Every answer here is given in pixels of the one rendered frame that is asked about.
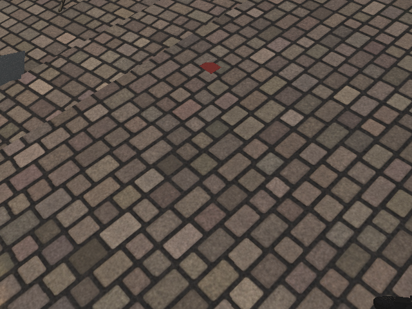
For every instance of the right robot hand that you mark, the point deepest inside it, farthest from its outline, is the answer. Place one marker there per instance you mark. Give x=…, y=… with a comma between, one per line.
x=390, y=302

